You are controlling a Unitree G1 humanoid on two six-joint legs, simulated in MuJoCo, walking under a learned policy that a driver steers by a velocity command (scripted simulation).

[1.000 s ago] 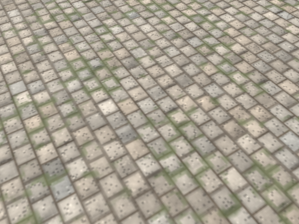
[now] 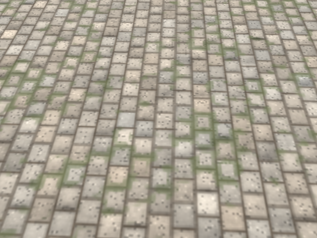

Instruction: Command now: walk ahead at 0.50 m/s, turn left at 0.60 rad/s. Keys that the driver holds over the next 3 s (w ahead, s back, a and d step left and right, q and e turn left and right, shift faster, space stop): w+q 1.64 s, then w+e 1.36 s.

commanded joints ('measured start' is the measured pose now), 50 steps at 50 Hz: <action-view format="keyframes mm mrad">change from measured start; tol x32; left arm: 1 -68 162 39 -61 -3 -13 5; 50 -82 152 38 -71 -1 -19 3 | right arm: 1 -41 -23 1 -77 -1 -16 14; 50 -2 -32 -1 -62 -2 -12 5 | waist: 1 -14 -116 -7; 14 -92 238 -375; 31 -129 31 -11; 39 10 -347 -379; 50 -30 -115 -6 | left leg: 1 -64 35 -11 -131 144 -4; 12 541 -152 163 -493 112 167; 14 1056 237 -721 -660 -144 429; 22 468 69 -266 -817 309 306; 35 540 53 -367 -622 203 191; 40 -139 -96 -136 278 -278 20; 50 -67 39 -31 -58 95 -2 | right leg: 1 62 -275 131 -164 257 -153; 12 78 -252 -110 402 817 -32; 14 -572 12 72 1017 -428 54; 15 -680 -32 210 1075 -364 38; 28 -422 -53 164 312 294 106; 36 -160 -19 173 124 154 6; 39 516 -454 926 14 -270 -244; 50 36 -284 172 -172 223 -166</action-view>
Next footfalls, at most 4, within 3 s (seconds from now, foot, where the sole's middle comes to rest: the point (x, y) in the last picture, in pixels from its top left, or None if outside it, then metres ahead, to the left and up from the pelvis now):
0.24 left None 0.29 0.16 -0.78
0.74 right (162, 201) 0.63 0.06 -0.78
1.26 left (80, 184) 0.70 0.44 -0.78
1.72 right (73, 126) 1.03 0.55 -0.78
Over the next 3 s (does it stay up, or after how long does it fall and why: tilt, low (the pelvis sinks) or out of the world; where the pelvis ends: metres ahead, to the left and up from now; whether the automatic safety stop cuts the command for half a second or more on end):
stays up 1.31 0.92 0.00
